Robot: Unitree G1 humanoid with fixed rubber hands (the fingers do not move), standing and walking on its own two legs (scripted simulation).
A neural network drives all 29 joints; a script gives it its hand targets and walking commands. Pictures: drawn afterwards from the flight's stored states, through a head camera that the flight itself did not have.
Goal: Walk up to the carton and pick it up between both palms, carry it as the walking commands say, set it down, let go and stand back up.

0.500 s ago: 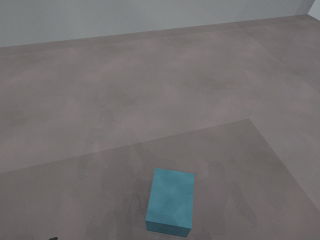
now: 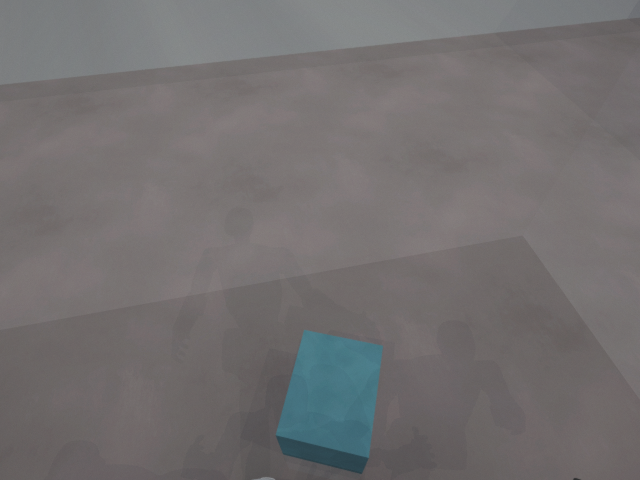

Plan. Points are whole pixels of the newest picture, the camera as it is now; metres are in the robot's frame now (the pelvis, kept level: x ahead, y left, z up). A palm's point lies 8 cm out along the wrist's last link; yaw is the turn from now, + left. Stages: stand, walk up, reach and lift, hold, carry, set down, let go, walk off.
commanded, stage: walk up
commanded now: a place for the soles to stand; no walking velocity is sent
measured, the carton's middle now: (332, 400) +0.42 +0.01 -0.63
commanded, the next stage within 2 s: none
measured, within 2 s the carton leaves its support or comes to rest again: neither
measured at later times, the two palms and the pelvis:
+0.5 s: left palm out of the picture +0.10 +0.29 -0.08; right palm out of the picture +0.11 -0.31 -0.09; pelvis +0.01 -0.01 +0.02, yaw -2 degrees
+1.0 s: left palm out of the picture +0.08 +0.40 -0.09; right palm out of the picture +0.06 -0.24 -0.10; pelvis -0.02 +0.07 +0.01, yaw -5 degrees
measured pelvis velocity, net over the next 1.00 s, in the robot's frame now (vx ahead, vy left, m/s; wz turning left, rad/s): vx -0.02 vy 0.07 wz -0.10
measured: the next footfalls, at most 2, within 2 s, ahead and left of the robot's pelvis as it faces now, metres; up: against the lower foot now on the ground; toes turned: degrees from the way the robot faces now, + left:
none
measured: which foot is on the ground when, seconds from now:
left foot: down 0.00-1.00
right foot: down 0.00-1.00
